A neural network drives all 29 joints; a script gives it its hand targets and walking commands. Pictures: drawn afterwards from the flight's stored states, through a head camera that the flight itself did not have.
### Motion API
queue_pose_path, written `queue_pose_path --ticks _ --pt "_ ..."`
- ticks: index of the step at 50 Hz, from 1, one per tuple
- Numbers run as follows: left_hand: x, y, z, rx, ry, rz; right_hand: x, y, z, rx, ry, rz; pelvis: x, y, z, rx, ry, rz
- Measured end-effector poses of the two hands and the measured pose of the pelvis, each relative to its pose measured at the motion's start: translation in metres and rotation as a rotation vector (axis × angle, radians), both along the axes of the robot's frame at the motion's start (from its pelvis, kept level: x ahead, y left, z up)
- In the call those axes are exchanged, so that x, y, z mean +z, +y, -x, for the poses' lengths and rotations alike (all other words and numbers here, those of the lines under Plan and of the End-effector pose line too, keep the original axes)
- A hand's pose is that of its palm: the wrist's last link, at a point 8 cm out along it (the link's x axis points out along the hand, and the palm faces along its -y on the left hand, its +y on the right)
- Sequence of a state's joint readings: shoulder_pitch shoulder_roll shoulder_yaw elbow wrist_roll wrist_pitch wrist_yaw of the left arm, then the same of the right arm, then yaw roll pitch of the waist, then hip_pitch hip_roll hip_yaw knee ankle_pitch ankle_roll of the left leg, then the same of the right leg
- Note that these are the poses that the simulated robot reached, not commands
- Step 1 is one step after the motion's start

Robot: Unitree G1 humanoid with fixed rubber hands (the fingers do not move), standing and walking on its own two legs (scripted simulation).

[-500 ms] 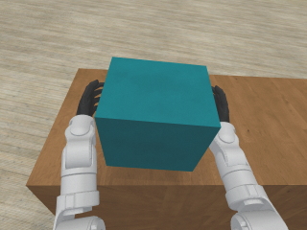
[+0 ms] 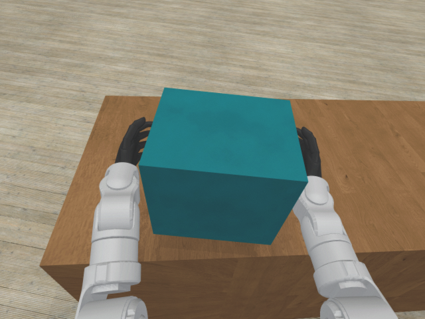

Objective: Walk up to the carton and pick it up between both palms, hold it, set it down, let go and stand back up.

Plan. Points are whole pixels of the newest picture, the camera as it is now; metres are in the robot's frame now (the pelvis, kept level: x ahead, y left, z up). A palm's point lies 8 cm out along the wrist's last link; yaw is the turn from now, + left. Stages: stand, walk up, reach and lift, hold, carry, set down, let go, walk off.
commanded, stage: set down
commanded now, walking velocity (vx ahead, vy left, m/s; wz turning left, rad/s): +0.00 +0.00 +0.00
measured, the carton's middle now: (219, 169) +0.37 -0.04 +0.09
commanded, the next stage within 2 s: none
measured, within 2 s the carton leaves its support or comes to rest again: rests again in 1.72 s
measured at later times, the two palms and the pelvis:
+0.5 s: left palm (134, 163) +0.39 +0.13 +0.09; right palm (302, 176) +0.33 -0.20 +0.09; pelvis +0.00 +0.00 +0.00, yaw -1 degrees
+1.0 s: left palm (136, 168) +0.40 +0.13 +0.06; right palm (296, 181) +0.34 -0.20 +0.06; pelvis +0.01 +0.00 +0.00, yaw -1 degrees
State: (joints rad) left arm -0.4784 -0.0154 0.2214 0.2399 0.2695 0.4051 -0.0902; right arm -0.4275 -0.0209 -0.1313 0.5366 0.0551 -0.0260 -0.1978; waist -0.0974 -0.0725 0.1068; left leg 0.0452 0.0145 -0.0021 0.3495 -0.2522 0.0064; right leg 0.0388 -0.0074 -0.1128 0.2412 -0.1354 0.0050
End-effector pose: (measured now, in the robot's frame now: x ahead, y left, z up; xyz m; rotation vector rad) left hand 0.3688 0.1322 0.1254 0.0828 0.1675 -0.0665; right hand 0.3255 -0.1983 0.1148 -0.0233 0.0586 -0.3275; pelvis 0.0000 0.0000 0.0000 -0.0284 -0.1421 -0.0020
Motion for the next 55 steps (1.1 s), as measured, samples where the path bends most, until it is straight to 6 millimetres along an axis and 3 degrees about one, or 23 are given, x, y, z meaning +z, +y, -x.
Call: queue_pose_path --ticks 20,55 --pt "-0.026 -0.001 -0.017 -0.029 0.077 0.01 -0.021 0.0 -0.006 -0.034 0.066 -0.023 0.001 0.002 0.003 -0.009 0.056 -0.004" --pt "-0.066 -0.001 -0.036 -0.064 0.133 -0.01 -0.055 0.002 -0.016 -0.064 0.118 -0.05 0.001 0.004 -0.014 -0.019 0.154 0.002"
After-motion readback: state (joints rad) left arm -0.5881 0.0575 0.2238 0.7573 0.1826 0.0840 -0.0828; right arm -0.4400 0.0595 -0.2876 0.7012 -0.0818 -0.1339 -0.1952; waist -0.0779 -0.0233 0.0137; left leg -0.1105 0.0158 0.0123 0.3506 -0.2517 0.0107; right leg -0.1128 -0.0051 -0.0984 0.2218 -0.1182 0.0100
